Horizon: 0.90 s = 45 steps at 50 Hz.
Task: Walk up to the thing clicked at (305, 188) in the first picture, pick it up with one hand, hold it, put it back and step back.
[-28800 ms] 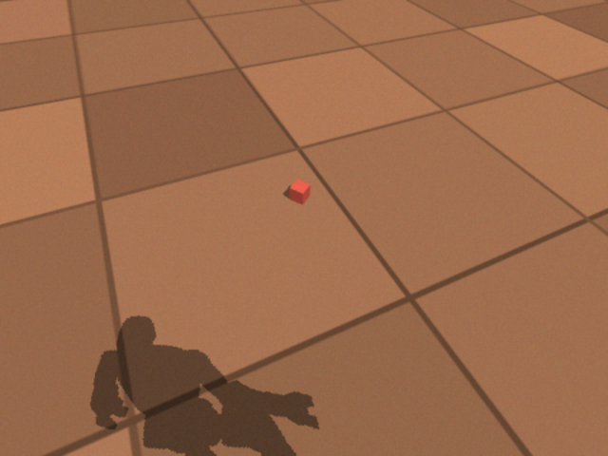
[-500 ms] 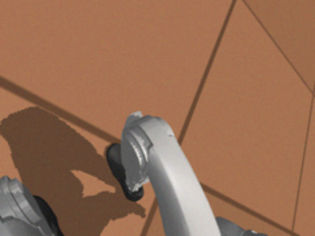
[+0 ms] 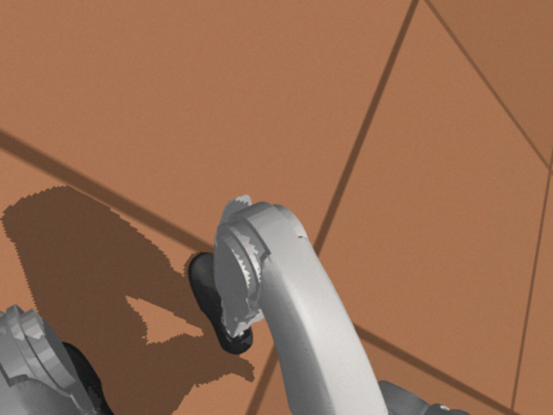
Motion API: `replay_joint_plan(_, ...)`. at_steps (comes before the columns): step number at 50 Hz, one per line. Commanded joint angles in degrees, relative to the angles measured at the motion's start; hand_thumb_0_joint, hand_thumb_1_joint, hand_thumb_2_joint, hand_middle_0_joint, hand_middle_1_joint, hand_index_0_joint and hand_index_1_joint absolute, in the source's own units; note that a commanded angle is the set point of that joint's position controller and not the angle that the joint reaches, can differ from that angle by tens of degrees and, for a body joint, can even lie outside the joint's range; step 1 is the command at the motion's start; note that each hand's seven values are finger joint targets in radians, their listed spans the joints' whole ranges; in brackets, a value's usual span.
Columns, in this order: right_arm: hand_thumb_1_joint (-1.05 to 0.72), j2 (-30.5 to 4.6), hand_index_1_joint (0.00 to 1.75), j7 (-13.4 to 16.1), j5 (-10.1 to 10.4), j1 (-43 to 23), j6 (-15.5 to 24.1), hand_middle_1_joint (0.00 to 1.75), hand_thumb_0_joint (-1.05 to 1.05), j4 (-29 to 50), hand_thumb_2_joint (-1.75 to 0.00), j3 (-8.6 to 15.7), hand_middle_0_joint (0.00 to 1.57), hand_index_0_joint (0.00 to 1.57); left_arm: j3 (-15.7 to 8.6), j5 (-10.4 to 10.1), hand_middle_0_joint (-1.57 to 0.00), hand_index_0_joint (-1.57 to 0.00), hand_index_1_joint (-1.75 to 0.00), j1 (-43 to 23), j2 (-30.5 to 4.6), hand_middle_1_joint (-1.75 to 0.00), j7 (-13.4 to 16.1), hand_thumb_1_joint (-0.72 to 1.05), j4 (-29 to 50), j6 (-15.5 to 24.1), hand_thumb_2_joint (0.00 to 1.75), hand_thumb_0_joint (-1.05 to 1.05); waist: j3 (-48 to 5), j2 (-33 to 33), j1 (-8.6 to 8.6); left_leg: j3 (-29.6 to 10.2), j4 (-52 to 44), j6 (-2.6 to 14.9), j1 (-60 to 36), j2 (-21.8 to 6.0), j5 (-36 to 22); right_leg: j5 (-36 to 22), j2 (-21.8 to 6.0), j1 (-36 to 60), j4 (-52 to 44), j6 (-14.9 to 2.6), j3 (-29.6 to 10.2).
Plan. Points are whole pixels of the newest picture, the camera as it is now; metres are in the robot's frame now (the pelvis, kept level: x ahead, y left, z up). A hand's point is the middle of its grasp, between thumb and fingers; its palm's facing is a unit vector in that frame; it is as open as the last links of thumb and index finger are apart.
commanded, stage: open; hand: left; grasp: from above
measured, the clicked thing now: out of the picture +0.44 +0.32 -0.28
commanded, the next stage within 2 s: withdraw in 0.04 s
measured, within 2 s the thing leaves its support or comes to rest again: neither
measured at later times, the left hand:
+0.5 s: hand out of the picture +0.47 +0.34 -0.19, palm faces +0.06 -0.44 -0.90, open 13.5 cm
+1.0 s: hand out of the picture +0.45 +0.30 -0.10, palm faces -0.41 -0.26 -0.87, open 14.0 cm
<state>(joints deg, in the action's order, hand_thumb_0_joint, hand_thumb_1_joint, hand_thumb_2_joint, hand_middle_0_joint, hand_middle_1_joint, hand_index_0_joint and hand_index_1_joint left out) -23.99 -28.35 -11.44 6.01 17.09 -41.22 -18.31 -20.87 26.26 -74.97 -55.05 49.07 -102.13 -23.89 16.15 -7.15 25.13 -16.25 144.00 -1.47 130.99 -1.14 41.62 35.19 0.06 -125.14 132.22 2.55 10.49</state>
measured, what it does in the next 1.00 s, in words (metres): stands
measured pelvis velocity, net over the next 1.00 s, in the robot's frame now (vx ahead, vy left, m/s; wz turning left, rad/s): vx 0.00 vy -0.01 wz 0.14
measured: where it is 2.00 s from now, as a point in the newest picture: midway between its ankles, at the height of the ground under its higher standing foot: (166, 366)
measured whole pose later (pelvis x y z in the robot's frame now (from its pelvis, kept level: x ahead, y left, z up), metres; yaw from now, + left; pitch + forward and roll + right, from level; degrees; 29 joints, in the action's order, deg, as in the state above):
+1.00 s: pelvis +0.00 -0.01 +0.03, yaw +8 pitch +33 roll -5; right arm -18.6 -13.1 -6.4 10.2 12.1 -45.0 -5.5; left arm -2.9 56.3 -64.6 -35.8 17.3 -89.4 -9.8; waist -2.7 2.5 16.6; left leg -6.5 133.6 -0.9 127.6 -1.7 38.9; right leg 35.2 -1.3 -126.3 128.8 1.2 2.7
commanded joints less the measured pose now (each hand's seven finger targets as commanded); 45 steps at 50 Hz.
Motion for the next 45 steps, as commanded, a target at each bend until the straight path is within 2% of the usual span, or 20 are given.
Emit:
replay_joint_plan(1,-0.87,-19.9,0.3,-0.03,0.16,13.48,-0.51,0.3,0.0,-2.95,-0.89,4.47,0.2,0.2,1.67,0.82,-0.25,-0.22,-0.8,-13.65,-9.0,-0.77,1.82,-0.3,5.24,0.3,0.87,0.0,-38.84,29.27,5.04,5.28,-15.24,1.57,-26.27,-1.29,-11.38,-15.07,2.52,23.76,-10.85,-2.12,5.36)
replay_joint_plan(7,-0.87,-20.07,0.3,-0.08,0.27,13.9,-0.52,0.3,0.0,-2.98,-0.89,4.94,0.2,0.2,1.09,1.64,-0.22,-0.2,-0.83,-13.4,-9.34,-0.8,2.26,-0.31,4.46,0.1,0.88,0.0,-39.42,30.06,4.51,4.78,-15.43,1.42,-26.71,-1.52,-11.64,-15.05,2.49,23.62,-10.54,-2.35,5.48)
replay_joint_plan(8,-0.89,-19.83,0.3,0.0,-0.12,12.4,-0.28,0.3,0.0,-3.02,-0.89,4.52,0.2,0.2,2.02,1.16,-0.19,-0.22,-0.87,-14.42,-8.57,-0.88,1.98,-0.31,4.98,-0.06,0.85,0.0,-38.69,29.41,5.23,5.2,-15.03,1.43,-27.01,-1.22,-10.92,-14.84,2.08,23.36,-10.21,-2.19,5.61)
replay_joint_plan(10,-0.89,-20.03,0.3,-0.06,-0.05,13.8,-0.47,0.3,0.0,-2.97,-0.89,4.77,0.2,0.2,1.93,1.19,-0.2,-0.22,-0.87,-14.96,-8.62,-0.89,2.16,-0.31,5.43,-0.03,0.85,0.0,-38.82,29.97,5.66,4.84,-15.06,1.62,-26.94,-1.23,-10.93,-14.53,2.25,22.89,-10.51,-2.24,5.55)
replay_joint_plan(14,-0.89,-19.56,0.3,-0.09,0.41,13.5,-0.39,0.3,0.0,-3.06,-0.9,5.15,0.2,0.2,1.13,2.51,-0.17,-0.19,-0.9,-15.98,-10.71,-0.91,1.62,-0.36,9.14,-0.04,0.88,0.0,-42.15,31.86,3.86,5.73,-15.6,1.38,-27.74,-1.51,-12.6,-16.3,2.34,24.74,-11.19,-2.22,4.75)
replay_joint_plan(17,-0.89,-17.43,0.3,-0.11,0.6,14.31,-0.76,0.3,0.0,-4.14,-0.9,6.0,0.2,0.2,1.22,6.33,-0.17,-0.18,-0.89,-17.6,-11.81,-0.91,0.08,-0.37,14.06,-0.79,0.88,0.0,-47.09,35.32,1.91,7.65,-15.9,0.95,-27.62,-1.56,-15.19,-18.36,2.51,25.66,-11.81,-2.48,3.75)
replay_joint_plan(19,-0.89,-16.61,0.3,-0.03,1.04,14.56,-0.9,0.3,0.0,-4.6,-0.9,7.57,0.2,0.2,1.21,8.12,-0.11,-0.13,-0.94,-15.9,-11.26,-0.96,-1.66,-0.43,18.81,-1.67,0.93,0.0,-50.77,37.39,-0.16,8.55,-16.58,0.63,-28.89,-1.5,-16.54,-19.11,2.45,26.35,-11.67,-2.73,3.4)
replay_joint_plan(20,-0.89,-16.49,0.3,0.28,1.56,15.88,-1.36,0.3,0.0,-4.28,-0.89,9.06,0.2,0.2,0.04,8.74,-0.09,-0.1,-0.96,-14.28,-11.56,-0.97,-2.25,-0.46,22.39,-2.1,0.95,0.0,-56.91,39.33,-2.44,8.83,-17.8,0.29,-31.81,-1.64,-18.74,-20.37,2.85,28.5,-11.99,-3.21,3.18)
replay_joint_plan(21,-0.89,-15.46,0.3,0.58,1.93,15.39,-1.75,0.3,0.0,-4.51,-0.9,9.75,0.2,0.2,1.44,9.48,-0.09,-0.1,-0.96,-15.0,-10.03,-0.97,-3.54,-0.48,25.44,-2.77,0.96,0.0,-59.25,39.99,-2.93,9.05,-18.19,0.18,-33.29,-1.6,-19.4,-20.71,2.75,28.46,-11.4,-3.56,3.1)
replay_joint_plan(23,-0.89,-15.75,0.3,1.24,3.81,14.34,-2.46,0.3,0.0,-2.38,-0.9,13.33,0.2,0.2,3.07,10.0,-0.07,-0.07,-0.98,-10.89,-4.49,-0.98,-6.44,-0.51,29.29,-4.27,0.98,0.0,-64.53,41.35,-5.66,9.88,-19.31,0.21,-33.89,-1.3,-19.56,-20.3,2.95,27.12,-11.65,-4.11,2.35)
replay_joint_plan(24,-0.9,-12.34,0.3,1.42,4.57,16.38,-3.28,0.3,0.0,-6.11,-0.9,12.66,0.2,0.2,6.24,10.19,-0.07,-0.07,-0.98,-8.29,0.17,-0.99,-8.65,-0.52,28.09,-5.08,0.98,0.0,-61.14,40.61,-6.04,10.82,-19.9,0.44,-30.77,-0.98,-18.48,-19.46,3.44,25.36,-12.09,-4.24,1.84)
replay_joint_plan(26,-0.9,-10.87,0.3,2.44,5.57,17.14,-3.95,0.3,0.0,-7.42,-0.9,14.04,0.2,0.2,8.46,11.85,-0.07,-0.08,-0.98,-6.61,3.45,-0.99,-12.4,-0.5,31.36,-5.62,0.97,0.0,-60.24,36.5,-7.03,11.69,-19.37,1.17,-27.42,-0.65,-17.89,-18.76,3.8,23.92,-12.69,-4.13,0.74)
replay_joint_plan(27,-0.9,-11.24,0.3,2.92,6.22,17.06,-3.94,0.3,0.0,-7.79,-0.9,15.48,0.2,0.2,9.87,11.85,-0.07,-0.08,-0.98,-4.99,6.81,-1.0,-13.74,-0.51,30.96,-5.8,0.97,0.0,-60.56,35.52,-7.2,11.54,-20.45,1.22,-27.13,-0.51,-16.86,-17.28,3.73,22.03,-12.69,-4.42,0.68)
replay_joint_plan(29,-0.9,-10.84,0.3,4.05,6.72,17.35,-4.1,0.3,0.0,-8.53,-0.9,16.89,0.2,0.2,13.86,13.34,-0.08,-0.09,-0.97,-1.59,12.85,-0.99,-16.72,-0.49,28.34,-6.28,0.96,0.0,-56.36,31.19,-6.32,10.74,-22.17,1.41,-27.59,-0.48,-14.36,-14.19,3.57,17.86,-13.95,-4.49,0.52)
replay_joint_plan(31,-0.89,-10.38,0.3,5.19,7.13,18.01,-4.19,0.3,0.0,-10.14,-0.9,18.12,0.2,0.2,16.79,14.86,-0.08,-0.09,-0.98,-5.12,15.9,-0.99,-19.47,-0.49,27.42,-5.37,0.96,0.0,-53.47,26.61,-4.78,9.67,-24.77,1.81,-26.04,-0.2,-9.17,-9.07,3.42,15.37,-15.21,-4.58,0.16)
replay_joint_plan(33,-0.89,-9.41,0.3,6.88,7.18,18.37,-4.13,0.3,0.0,-11.0,-0.9,18.32,0.2,0.2,18.18,16.0,-0.08,-0.09,-0.97,-8.78,16.05,-0.99,-22.09,-0.48,26.1,-3.53,0.96,0.0,-51.15,23.61,-4.51,9.62,-26.04,2.08,-25.44,0.32,-5.47,-4.97,3.14,14.74,-16.6,-4.52,-0.86)
replay_joint_plan(37,-0.89,-8.36,0.3,10.29,6.69,16.03,-4.09,0.3,0.0,-10.68,-0.89,17.87,0.2,0.2,19.95,21.91,-0.07,-0.08,-1.0,-12.25,13.48,-1.02,-26.37,-0.49,24.97,1.16,0.98,0.0,-48.33,22.45,-4.68,9.75,-27.4,2.14,-26.15,1.39,-0.96,-0.43,2.35,12.14,-17.37,-4.46,-2.31)
replay_joint_plan(40,-0.9,-7.53,0.3,12.47,6.0,14.9,-4.16,0.3,0.0,-8.53,-0.9,17.11,0.2,0.2,20.84,26.08,-0.07,-0.07,-1.02,-11.26,11.74,-1.03,-28.56,-0.52,20.89,5.2,0.99,0.0,-48.03,19.11,-5.25,13.16,-25.65,2.43,-23.15,1.99,-3.31,0.58,2.55,15.44,-18.63,-4.39,-3.76)
replay_joint_plan(44,-0.9,-6.79,0.3,14.68,5.17,15.71,-4.31,0.3,0.0,-5.54,-0.9,16.02,0.2,0.2,19.81,29.98,-0.06,-0.07,-1.02,-9.33,7.92,-1.03,-29.59,-0.53,16.71,10.47,1.0,0.0,-48.58,17.26,-6.52,15.6,-24.53,2.9,-20.54,2.25,-4.44,1.8,2.4,19.76,-19.43,-4.36,-4.84)
replay_joint_plan(45,-0.89,-6.69,0.3,15.08,5.01,14.98,-4.45,0.3,0.0,-4.64,-0.9,15.92,0.2,0.2,19.2,30.05,-0.07,-0.08,-1.01,-7.03,6.82,-1.02,-29.89,-0.52,16.07,11.66,0.99,0.0,-48.88,16.09,-7.24,15.92,-24.26,2.88,-19.66,2.34,-4.64,2.45,2.33,21.2,-19.36,-4.24,-5.07)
